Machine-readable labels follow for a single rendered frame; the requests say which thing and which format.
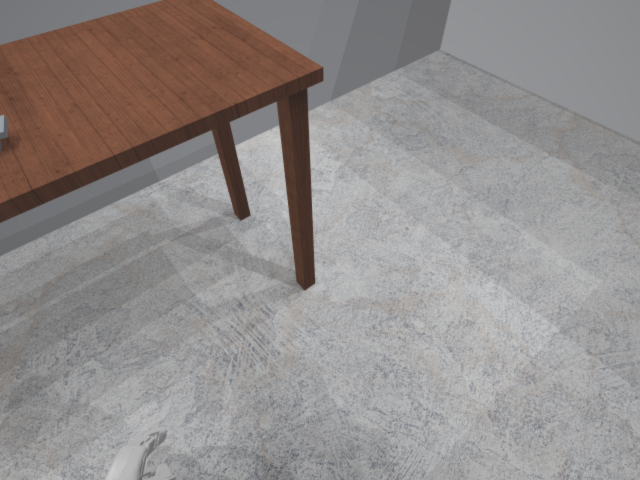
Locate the left robot hand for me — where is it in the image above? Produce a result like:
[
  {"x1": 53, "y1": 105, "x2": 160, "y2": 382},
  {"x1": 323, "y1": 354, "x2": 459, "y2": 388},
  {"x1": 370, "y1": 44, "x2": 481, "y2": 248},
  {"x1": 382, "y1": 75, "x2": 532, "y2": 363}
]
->
[{"x1": 104, "y1": 427, "x2": 176, "y2": 480}]

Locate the table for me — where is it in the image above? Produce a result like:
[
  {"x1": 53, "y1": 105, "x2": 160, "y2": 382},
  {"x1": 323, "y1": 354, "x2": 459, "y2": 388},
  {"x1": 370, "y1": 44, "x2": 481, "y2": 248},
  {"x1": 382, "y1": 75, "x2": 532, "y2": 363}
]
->
[{"x1": 0, "y1": 0, "x2": 323, "y2": 290}]

